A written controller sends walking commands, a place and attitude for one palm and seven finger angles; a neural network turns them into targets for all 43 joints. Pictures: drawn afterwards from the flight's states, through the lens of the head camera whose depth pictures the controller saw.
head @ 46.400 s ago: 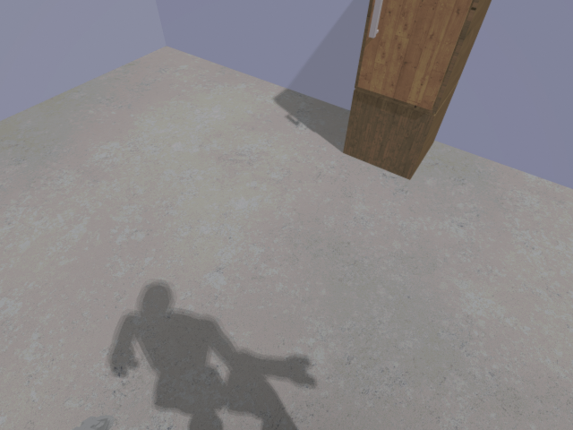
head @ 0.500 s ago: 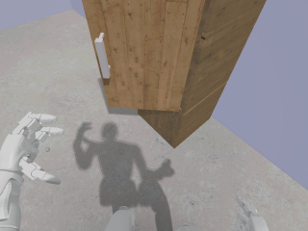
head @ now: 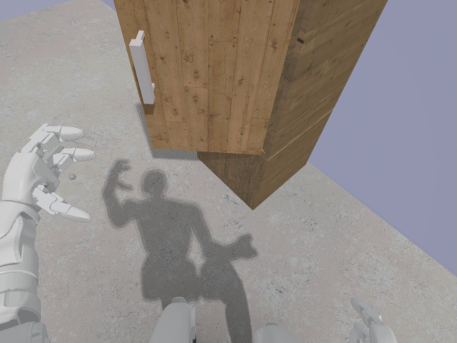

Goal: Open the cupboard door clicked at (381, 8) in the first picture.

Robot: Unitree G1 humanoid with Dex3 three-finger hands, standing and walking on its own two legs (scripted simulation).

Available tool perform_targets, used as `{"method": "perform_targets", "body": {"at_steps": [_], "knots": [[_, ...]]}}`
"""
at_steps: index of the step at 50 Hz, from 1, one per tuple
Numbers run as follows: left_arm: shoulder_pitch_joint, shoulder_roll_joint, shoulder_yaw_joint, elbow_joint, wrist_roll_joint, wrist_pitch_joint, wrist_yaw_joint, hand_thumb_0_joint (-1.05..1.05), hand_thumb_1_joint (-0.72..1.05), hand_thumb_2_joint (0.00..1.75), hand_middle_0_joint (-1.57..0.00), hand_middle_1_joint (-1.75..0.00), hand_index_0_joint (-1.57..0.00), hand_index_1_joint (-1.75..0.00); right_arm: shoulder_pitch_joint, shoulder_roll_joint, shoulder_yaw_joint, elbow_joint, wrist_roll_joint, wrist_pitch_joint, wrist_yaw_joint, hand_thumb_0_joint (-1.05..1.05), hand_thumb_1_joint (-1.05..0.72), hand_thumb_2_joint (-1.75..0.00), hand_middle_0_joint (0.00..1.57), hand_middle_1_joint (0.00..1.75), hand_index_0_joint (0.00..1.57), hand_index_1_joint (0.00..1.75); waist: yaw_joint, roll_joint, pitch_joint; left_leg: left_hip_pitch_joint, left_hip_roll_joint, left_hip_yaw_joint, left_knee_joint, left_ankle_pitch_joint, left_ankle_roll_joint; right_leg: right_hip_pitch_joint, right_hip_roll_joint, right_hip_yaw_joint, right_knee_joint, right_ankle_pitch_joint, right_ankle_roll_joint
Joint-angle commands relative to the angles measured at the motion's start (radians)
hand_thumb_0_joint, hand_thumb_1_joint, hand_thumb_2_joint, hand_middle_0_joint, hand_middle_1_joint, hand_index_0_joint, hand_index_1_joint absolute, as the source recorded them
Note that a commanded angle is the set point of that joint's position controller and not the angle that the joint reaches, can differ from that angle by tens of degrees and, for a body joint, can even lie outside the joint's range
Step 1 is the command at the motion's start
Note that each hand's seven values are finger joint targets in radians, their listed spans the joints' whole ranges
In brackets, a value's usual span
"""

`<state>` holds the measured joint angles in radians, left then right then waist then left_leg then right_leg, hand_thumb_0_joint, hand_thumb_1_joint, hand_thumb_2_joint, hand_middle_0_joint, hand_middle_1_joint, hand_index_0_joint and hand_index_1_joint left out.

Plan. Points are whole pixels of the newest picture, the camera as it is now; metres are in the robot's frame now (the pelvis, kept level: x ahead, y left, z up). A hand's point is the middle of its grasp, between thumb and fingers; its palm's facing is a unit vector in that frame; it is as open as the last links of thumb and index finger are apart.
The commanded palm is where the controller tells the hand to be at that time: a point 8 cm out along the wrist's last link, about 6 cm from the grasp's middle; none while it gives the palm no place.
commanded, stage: move the hooked fingers beside the handle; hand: left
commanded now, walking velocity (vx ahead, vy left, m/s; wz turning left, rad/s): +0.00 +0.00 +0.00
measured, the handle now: (145, 68) +0.66 +0.22 +0.06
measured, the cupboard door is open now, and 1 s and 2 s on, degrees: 45 45 45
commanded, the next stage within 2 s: none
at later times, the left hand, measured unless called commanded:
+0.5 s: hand (90, 132) +0.45 +0.28 +0.07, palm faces +0.00 -1.00 +0.00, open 14.0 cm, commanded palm +0.44 +0.32 +0.07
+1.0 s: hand (105, 98) +0.54 +0.28 +0.08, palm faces +0.02 -1.00 -0.01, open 14.0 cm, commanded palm +0.54 +0.32 +0.06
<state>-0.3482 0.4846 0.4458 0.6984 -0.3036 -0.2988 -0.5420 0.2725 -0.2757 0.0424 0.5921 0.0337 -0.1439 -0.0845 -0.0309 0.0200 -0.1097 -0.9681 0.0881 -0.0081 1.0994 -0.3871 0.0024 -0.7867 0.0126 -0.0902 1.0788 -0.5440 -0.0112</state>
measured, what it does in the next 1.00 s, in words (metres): stands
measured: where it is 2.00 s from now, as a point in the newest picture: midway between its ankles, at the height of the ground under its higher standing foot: outside the picture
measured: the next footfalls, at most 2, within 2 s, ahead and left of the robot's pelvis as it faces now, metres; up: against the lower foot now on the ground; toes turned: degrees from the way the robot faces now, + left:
none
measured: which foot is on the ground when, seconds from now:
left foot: down 0.00-1.00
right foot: down 0.00-1.00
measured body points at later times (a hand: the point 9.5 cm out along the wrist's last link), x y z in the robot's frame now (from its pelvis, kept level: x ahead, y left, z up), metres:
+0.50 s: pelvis +0.00 +0.01 -0.01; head +0.11 +0.04 +0.43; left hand +0.45 +0.33 +0.07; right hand +0.06 -0.26 -0.11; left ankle +0.08 +0.12 -0.66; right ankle -0.01 -0.12 -0.66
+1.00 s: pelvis +0.00 +0.01 -0.03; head +0.16 +0.04 +0.39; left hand +0.53 +0.33 +0.08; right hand +0.00 -0.27 -0.12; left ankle +0.08 +0.12 -0.66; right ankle -0.01 -0.12 -0.66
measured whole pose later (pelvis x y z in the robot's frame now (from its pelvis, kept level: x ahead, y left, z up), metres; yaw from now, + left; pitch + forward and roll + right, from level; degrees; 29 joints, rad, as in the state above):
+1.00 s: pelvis +0.00 +0.01 -0.03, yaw -3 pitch +25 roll -6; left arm -1.04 0.82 0.54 1.29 -0.07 -0.32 -0.45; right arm 0.36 -0.29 0.07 0.62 0.01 0.05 -0.06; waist -0.20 0.03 -0.10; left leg -1.24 0.12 -0.01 1.22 -0.42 0.02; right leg -1.05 0.04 -0.08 1.16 -0.55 0.00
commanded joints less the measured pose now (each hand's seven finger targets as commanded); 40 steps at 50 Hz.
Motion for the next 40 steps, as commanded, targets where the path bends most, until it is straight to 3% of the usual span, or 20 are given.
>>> {"method": "perform_targets", "body": {"at_steps": [1, 2, 5, 7, 11, 13, 15, 17, 18, 20, 22, 25, 27, 29, 30, 32, 33, 35, 38, 40], "knots": [[-0.318, 0.334, 0.11, -0.112, -0.018, -0.069, 0.008, 0.0, -0.5, 0.3, -0.3, -1.2, -0.3, -1.2, 0.063, -0.172, -0.071, -0.107, -0.001, -0.021, -0.006, 0.0, -0.9, -0.9, 0.2, 0.3, 0.2, 0.3, 0.005, 0.07, -0.345, 0.337, -0.05, -0.019, -0.124, 0.152, 0.029, 0.004, 0.041, 0.067, -0.171, 0.237, -0.014], [-0.326, 0.308, 0.086, -0.114, -0.012, -0.073, 0.006, 0.0, -0.5, 0.3, -0.3, -1.2, -0.3, -1.2, 0.069, -0.17, -0.073, -0.111, 0.0, -0.016, -0.003, 0.0, -0.9, -0.9, 0.2, 0.3, 0.2, 0.3, 0.002, 0.102, -0.357, 0.359, -0.052, -0.016, -0.124, 0.167, 0.029, -0.008, 0.04, 0.064, -0.167, 0.254, -0.014], [-0.384, 0.337, 0.104, -0.072, -0.005, -0.084, 0.009, 0.0, -0.5, 0.3, -0.3, -1.2, -0.3, -1.2, 0.09, -0.176, -0.077, -0.098, -0.002, 0.0, 0.001, 0.0, -0.9, -0.9, 0.2, 0.3, 0.2, 0.3, -0.008, 0.092, -0.35, 0.356, -0.048, -0.025, -0.119, 0.162, 0.029, -0.039, 0.047, 0.056, -0.159, 0.24, -0.018], [-0.454, 0.319, 0.073, -0.046, 0.008, -0.093, 0.012, 0.0, -0.5, 0.3, -0.3, -1.2, -0.3, -1.2, 0.096, -0.178, -0.078, -0.091, -0.001, 0.011, 0.004, 0.0, -0.9, -0.9, 0.2, 0.3, 0.2, 0.3, -0.025, 0.1, -0.349, 0.362, -0.045, -0.031, -0.121, 0.143, 0.029, -0.073, 0.046, 0.054, -0.158, 0.219, -0.014], [-0.543, 0.374, 0.1, -0.018, 0.029, -0.122, 0.019, 0.0, -0.5, 0.3, -0.3, -1.2, -0.3, -1.2, 0.123, -0.187, -0.084, -0.072, -0.006, 0.029, 0.002, 0.0, -0.9, -0.9, 0.2, 0.3, 0.2, 0.3, -0.028, 0.127, -0.411, 0.406, -0.039, -0.043, -0.114, 0.168, 0.026, -0.098, 0.047, 0.049, -0.144, 0.221, -0.019], [-0.579, 0.335, 0.06, -0.004, 0.04, -0.124, 0.023, 0.0, -0.5, 0.3, -0.3, -1.2, -0.3, -1.2, 0.132, -0.183, -0.085, -0.066, -0.007, 0.038, 0.006, 0.0, -0.9, -0.9, 0.2, 0.3, 0.2, 0.3, -0.037, 0.167, -0.409, 0.446, -0.036, -0.054, -0.12, 0.172, 0.022, -0.141, 0.047, 0.039, -0.143, 0.209, -0.02], [-0.626, 0.386, 0.098, 0.066, 0.048, -0.127, 0.033, 0.0, -0.5, 0.3, -0.3, -1.2, -0.3, -1.2, 0.15, -0.193, -0.085, -0.047, -0.011, 0.051, 0.001, 0.0, -0.9, -0.9, 0.2, 0.3, 0.2, 0.3, -0.049, 0.104, -0.385, 0.414, -0.031, -0.065, -0.116, 0.147, 0.027, -0.157, 0.052, 0.034, -0.14, 0.188, -0.021], [-0.655, 0.378, 0.078, 0.111, 0.063, -0.127, 0.035, 0.0, -0.5, 0.3, -0.3, -1.2, -0.3, -1.2, 0.15, -0.191, -0.082, -0.047, -0.01, 0.061, 0.004, 0.0, -0.9, -0.9, 0.2, 0.3, 0.2, 0.3, -0.052, 0.139, -0.384, 0.402, -0.034, -0.055, -0.114, 0.136, 0.025, -0.162, 0.047, 0.039, -0.141, 0.183, -0.018], [-0.673, 0.413, 0.1, 0.124, 0.074, -0.13, 0.041, 0.0, -0.5, 0.3, -0.3, -1.2, -0.3, -1.2, 0.159, -0.196, -0.082, -0.043, -0.013, 0.068, 0.004, 0.0, -0.9, -0.9, 0.2, 0.3, 0.2, 0.3, -0.046, 0.135, -0.4, 0.401, -0.032, -0.059, -0.111, 0.141, 0.024, -0.157, 0.048, 0.039, -0.136, 0.186, -0.02], [-0.723, 0.423, 0.099, 0.118, 0.084, -0.142, 0.049, 0.0, -0.5, 0.3, -0.3, -1.2, -0.3, -1.2, 0.171, -0.195, -0.082, -0.04, -0.017, 0.077, 0.005, 0.0, -0.9, -0.9, 0.2, 0.3, 0.2, 0.3, -0.052, 0.16, -0.433, 0.436, -0.029, -0.066, -0.102, 0.182, 0.023, -0.173, 0.052, 0.035, -0.123, 0.205, -0.023], [-0.744, 0.403, 0.078, 0.135, 0.095, -0.147, 0.056, 0.0, -0.5, 0.3, -0.3, -1.2, -0.3, -1.2, 0.179, -0.195, -0.085, -0.036, -0.019, 0.089, 0.009, 0.0, -0.9, -0.9, 0.2, 0.3, 0.2, 0.3, -0.062, 0.176, -0.45, 0.473, -0.024, -0.076, -0.103, 0.196, 0.018, -0.202, 0.051, 0.031, -0.124, 0.209, -0.02], [-0.751, 0.458, 0.117, 0.23, 0.101, -0.138, 0.061, 0.0, -0.5, 0.3, -0.3, -1.2, -0.3, -1.2, 0.195, -0.202, -0.08, -0.03, -0.019, 0.109, 0.009, 0.0, -0.9, -0.9, 0.2, 0.3, 0.2, 0.3, -0.071, 0.102, -0.407, 0.399, -0.025, -0.067, -0.089, 0.186, 0.027, -0.182, 0.058, 0.034, -0.127, 0.215, -0.018], [-0.783, 0.459, 0.1, 0.234, 0.118, -0.135, 0.061, 0.0, -0.5, 0.3, -0.3, -1.2, -0.3, -1.2, 0.196, -0.201, -0.078, -0.032, -0.02, 0.12, 0.012, 0.0, -0.9, -0.9, 0.2, 0.3, 0.2, 0.3, -0.072, 0.158, -0.424, 0.409, -0.024, -0.063, -0.085, 0.195, 0.023, -0.195, 0.054, 0.036, -0.122, 0.22, -0.016], [-0.819, 0.467, 0.091, 0.259, 0.127, -0.13, 0.063, 0.0, -0.5, 0.3, -0.3, -1.2, -0.3, -1.2, 0.202, -0.204, -0.076, -0.03, -0.02, 0.131, 0.013, 0.0, -0.9, -0.9, 0.2, 0.3, 0.2, 0.3, -0.089, 0.147, -0.409, 0.388, -0.023, -0.063, -0.076, 0.178, 0.026, -0.211, 0.055, 0.039, -0.124, 0.21, -0.014], [-0.844, 0.505, 0.12, 0.261, 0.126, -0.138, 0.068, 0.0, -0.5, 0.3, -0.3, -1.2, -0.3, -1.2, 0.21, -0.206, -0.074, -0.026, -0.022, 0.133, 0.009, 0.0, -0.9, -0.9, 0.2, 0.3, 0.2, 0.3, -0.09, 0.139, -0.419, 0.385, -0.022, -0.063, -0.067, 0.192, 0.029, -0.205, 0.059, 0.04, -0.118, 0.219, -0.016], [-0.894, 0.494, 0.096, 0.256, 0.136, -0.143, 0.068, 0.0, -0.5, 0.3, -0.3, -1.2, -0.3, -1.2, 0.214, -0.205, -0.074, -0.021, -0.023, 0.139, 0.011, 0.0, -0.9, -0.9, 0.2, 0.3, 0.2, 0.3, -0.101, 0.182, -0.449, 0.413, -0.018, -0.068, -0.059, 0.204, 0.026, -0.233, 0.057, 0.041, -0.113, 0.221, -0.014], [-0.894, 0.522, 0.117, 0.256, 0.14, -0.147, 0.07, 0.0, -0.5, 0.3, -0.3, -1.2, -0.3, -1.2, 0.219, -0.209, -0.074, -0.019, -0.026, 0.143, 0.011, 0.0, -0.9, -0.9, 0.2, 0.3, 0.2, 0.3, -0.092, 0.193, -0.468, 0.42, -0.018, -0.071, -0.056, 0.217, 0.022, -0.228, 0.057, 0.039, -0.107, 0.226, -0.016], [-0.924, 0.491, 0.087, 0.282, 0.142, -0.145, 0.072, 0.0, -0.5, 0.3, -0.3, -1.2, -0.3, -1.2, 0.226, -0.205, -0.071, -0.015, -0.026, 0.148, 0.011, 0.0, -0.9, -0.9, 0.2, 0.3, 0.2, 0.3, -0.116, 0.179, -0.452, 0.417, -0.016, -0.08, -0.051, 0.215, 0.027, -0.256, 0.061, 0.036, -0.106, 0.22, -0.016], [-0.981, 0.523, 0.078, 0.318, 0.164, -0.123, 0.079, 0.0, -0.5, 0.3, -0.3, -1.2, -0.3, -1.2, 0.235, -0.212, -0.064, -0.006, -0.025, 0.159, 0.009, 0.0, -0.9, -0.9, 0.2, 0.3, 0.2, 0.3, -0.131, 0.194, -0.438, 0.398, -0.012, -0.083, -0.046, 0.197, 0.027, -0.277, 0.057, 0.036, -0.106, 0.209, -0.012], [-1.01, 0.547, 0.092, 0.312, 0.166, -0.119, 0.084, 0.0, -0.5, 0.3, -0.3, -1.2, -0.3, -1.2, 0.247, -0.213, -0.063, -0.008, -0.029, 0.16, 0.008, 0.0, -0.9, -0.9, 0.2, 0.3, 0.2, 0.3, -0.134, 0.191, -0.481, 0.398, -0.014, -0.084, -0.029, 0.225, 0.031, -0.268, 0.059, 0.038, -0.098, 0.227, -0.013]]}}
